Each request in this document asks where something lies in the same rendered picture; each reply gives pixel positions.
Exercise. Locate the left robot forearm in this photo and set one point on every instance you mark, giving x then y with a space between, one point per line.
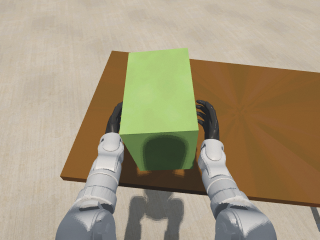
101 185

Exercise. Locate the left robot upper arm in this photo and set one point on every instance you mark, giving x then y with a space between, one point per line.
96 224

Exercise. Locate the carton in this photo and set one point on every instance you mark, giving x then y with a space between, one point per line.
159 124

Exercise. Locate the right robot upper arm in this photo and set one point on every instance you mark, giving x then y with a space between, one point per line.
240 224

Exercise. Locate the right robot hand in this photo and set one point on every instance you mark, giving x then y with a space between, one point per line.
210 123

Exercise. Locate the table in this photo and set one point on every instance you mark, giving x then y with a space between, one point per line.
269 124

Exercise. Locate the right robot forearm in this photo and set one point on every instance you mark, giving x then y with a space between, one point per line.
218 182

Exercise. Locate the left robot hand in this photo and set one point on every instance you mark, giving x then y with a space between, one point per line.
113 124

